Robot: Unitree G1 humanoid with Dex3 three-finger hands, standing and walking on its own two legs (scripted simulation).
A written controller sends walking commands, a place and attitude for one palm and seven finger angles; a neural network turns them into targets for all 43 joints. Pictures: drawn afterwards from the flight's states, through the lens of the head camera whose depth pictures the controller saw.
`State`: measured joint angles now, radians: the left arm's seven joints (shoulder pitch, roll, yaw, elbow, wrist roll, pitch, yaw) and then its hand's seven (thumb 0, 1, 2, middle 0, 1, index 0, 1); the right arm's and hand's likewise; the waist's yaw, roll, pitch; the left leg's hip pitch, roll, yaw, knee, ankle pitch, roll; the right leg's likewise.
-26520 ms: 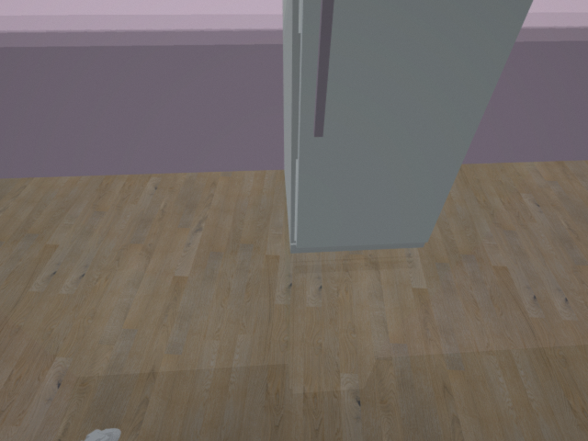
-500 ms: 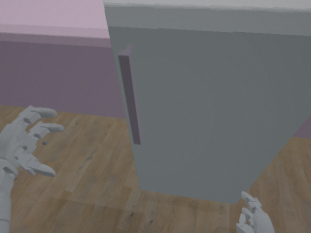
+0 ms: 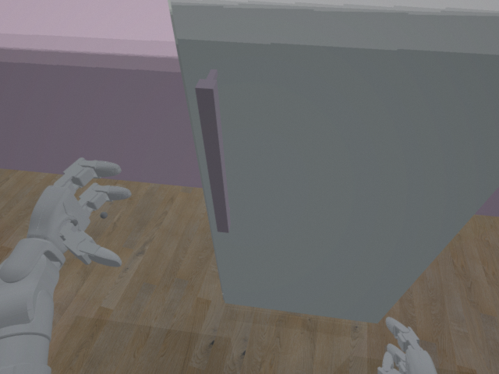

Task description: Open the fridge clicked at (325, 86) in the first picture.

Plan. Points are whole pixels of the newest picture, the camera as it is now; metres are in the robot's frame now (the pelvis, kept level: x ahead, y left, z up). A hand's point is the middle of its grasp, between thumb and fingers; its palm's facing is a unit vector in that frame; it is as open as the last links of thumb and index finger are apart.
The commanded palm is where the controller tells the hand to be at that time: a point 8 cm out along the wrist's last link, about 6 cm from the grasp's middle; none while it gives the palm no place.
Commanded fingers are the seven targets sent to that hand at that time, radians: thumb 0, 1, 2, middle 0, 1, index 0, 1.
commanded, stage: move the hooked fingers beside the handle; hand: left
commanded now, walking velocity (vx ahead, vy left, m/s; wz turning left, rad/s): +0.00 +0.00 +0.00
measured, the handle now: (219, 164) +0.46 +0.09 +0.09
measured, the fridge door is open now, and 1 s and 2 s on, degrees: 0 0 0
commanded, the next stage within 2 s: none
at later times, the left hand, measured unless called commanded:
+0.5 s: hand (149, 189) +0.37 +0.19 +0.12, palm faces -0.07 -1.00 -0.02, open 13.9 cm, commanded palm +0.34 +0.24 +0.13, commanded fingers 0.00 -0.50 0.30 -0.30 -1.20 -0.30 -1.20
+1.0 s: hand (179, 170) +0.41 +0.14 +0.12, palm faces -0.05 -1.00 -0.02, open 13.9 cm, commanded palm +0.38 +0.21 +0.12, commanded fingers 0.00 -0.50 0.30 -0.30 -1.20 -0.30 -1.20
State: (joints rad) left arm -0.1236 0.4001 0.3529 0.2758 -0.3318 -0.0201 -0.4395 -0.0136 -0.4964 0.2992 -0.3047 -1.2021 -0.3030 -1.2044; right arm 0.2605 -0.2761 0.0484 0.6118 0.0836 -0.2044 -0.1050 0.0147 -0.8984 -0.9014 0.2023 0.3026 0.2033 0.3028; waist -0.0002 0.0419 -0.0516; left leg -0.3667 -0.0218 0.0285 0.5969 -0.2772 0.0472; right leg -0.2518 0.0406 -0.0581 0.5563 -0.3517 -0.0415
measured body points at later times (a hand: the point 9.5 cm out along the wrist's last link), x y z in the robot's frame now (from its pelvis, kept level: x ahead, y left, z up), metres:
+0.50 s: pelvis +0.00 +0.02 +0.00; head +0.01 +0.01 +0.45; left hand +0.36 +0.24 +0.12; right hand +0.13 -0.23 -0.09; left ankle +0.02 +0.09 -0.73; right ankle -0.04 -0.09 -0.73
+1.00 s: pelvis +0.00 -0.02 +0.00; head +0.02 -0.03 +0.45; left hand +0.40 +0.20 +0.13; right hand +0.10 -0.28 -0.11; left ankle +0.02 +0.09 -0.73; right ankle -0.04 -0.09 -0.73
